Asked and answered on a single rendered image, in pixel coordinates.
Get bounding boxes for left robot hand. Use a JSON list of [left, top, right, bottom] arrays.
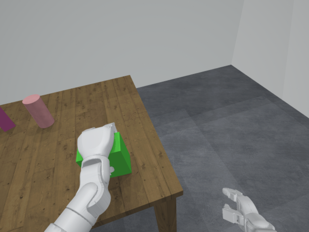
[[77, 123, 117, 175]]

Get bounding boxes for right robot hand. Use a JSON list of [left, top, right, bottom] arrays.
[[222, 188, 259, 232]]

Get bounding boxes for sponge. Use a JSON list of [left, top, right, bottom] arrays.
[[76, 132, 132, 178]]

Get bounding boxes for table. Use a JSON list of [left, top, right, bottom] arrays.
[[0, 75, 183, 232]]

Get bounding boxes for robot left forearm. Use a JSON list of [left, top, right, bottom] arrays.
[[44, 155, 111, 232]]

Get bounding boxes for robot right forearm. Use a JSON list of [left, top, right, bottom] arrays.
[[244, 213, 277, 232]]

